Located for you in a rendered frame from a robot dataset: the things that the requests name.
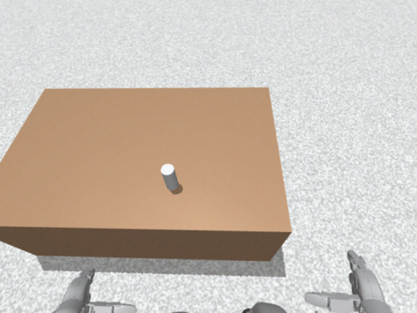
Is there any right robot arm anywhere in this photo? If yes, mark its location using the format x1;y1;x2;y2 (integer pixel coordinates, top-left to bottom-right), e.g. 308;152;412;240
359;299;394;313

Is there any can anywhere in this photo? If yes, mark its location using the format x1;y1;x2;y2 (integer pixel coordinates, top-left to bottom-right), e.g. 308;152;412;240
161;164;179;190

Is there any left robot hand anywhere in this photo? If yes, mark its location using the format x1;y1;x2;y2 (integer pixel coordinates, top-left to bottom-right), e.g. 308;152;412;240
62;268;137;313

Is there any left robot arm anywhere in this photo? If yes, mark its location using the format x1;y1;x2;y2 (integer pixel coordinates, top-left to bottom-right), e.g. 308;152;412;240
52;299;86;313

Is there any right robot hand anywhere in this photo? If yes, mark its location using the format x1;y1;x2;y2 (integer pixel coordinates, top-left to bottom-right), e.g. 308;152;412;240
304;250;385;313

